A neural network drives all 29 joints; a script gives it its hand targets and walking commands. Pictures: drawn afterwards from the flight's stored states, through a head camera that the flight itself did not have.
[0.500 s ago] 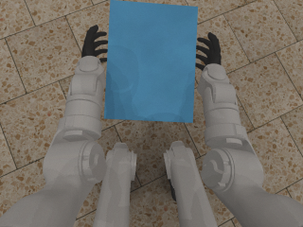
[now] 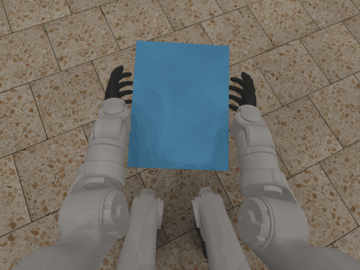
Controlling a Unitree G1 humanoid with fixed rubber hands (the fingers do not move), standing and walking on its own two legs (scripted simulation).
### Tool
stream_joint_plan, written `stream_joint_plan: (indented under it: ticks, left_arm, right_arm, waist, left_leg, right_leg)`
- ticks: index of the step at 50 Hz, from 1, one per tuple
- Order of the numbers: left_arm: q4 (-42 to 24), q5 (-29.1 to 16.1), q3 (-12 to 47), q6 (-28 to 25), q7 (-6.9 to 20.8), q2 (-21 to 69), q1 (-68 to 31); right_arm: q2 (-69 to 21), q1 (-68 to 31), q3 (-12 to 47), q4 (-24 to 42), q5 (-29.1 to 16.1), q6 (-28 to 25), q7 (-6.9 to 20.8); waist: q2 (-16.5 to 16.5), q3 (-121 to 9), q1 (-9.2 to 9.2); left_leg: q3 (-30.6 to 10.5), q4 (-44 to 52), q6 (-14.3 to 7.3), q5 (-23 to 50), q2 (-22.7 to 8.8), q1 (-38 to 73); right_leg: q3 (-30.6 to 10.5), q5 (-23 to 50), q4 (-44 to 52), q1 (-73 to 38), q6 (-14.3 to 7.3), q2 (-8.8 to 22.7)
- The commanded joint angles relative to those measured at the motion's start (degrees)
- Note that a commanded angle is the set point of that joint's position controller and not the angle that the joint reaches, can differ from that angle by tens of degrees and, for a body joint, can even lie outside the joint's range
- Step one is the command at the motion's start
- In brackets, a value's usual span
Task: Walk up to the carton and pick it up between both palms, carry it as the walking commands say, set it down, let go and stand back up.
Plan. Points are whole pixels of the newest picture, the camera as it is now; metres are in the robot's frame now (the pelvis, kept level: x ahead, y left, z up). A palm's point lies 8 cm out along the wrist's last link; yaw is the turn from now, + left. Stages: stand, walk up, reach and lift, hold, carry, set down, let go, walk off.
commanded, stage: reach and lift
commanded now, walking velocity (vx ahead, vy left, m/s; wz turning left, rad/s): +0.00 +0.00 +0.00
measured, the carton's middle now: (179, 113) +0.48 +0.00 -0.14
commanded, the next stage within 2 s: none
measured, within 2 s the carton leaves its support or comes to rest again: neither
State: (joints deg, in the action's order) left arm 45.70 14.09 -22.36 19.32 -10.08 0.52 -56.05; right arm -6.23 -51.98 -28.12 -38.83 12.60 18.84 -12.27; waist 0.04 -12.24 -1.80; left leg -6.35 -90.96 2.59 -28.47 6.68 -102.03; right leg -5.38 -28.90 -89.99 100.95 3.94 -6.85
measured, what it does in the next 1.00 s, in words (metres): rises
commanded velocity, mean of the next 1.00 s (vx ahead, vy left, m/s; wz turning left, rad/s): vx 0.00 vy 0.00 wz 0.00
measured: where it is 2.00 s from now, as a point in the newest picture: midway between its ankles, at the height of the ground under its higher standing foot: (176, 243)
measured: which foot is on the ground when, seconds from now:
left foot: down 0.00-1.00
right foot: down 0.00-1.00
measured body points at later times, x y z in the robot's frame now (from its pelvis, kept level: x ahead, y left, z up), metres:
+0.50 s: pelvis +0.02 +0.00 +0.07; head +0.19 +0.02 +0.48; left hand +0.46 +0.14 +0.02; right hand +0.44 -0.15 +0.02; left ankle +0.09 +0.12 -0.52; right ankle +0.09 -0.13 -0.52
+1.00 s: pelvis +0.04 +0.00 +0.14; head +0.17 +0.01 +0.57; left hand +0.44 +0.14 +0.09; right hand +0.42 -0.15 +0.10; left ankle +0.09 +0.12 -0.52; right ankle +0.09 -0.13 -0.52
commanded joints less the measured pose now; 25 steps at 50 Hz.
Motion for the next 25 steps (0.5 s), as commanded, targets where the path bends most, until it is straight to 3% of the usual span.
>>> stream_joint_plan:
  ticks: [1, 25]
  left_arm:
    - [0.85, -9.0, 25.83, -2.3, 21.11, 60.29, -34.16]
    - [-0.14, -8.26, 27.58, -3.5, 21.07, 63.24, -24.39]
  right_arm:
    - [-55.95, -38.57, 30.43, -2.44, -8.7, -1.13, 22.42]
    - [-58.28, -27.95, 32.51, -1.87, -7.6, -2.04, 23.27]
  waist:
    - [-3.07, -52.91, -0.26]
    - [-3.0, -45.33, -0.68]
  left_leg:
    - [8.81, 11.19, -1.07, 14.16, 3.28, 34.26]
    - [6.18, 23.8, -1.5, 15.47, 2.51, 47.57]
  right_leg:
    - [9.37, 14.2, 10.37, -28.87, -1.83, -3.75]
    - [7.63, 15.29, 22.74, -40.29, -2.21, -3.01]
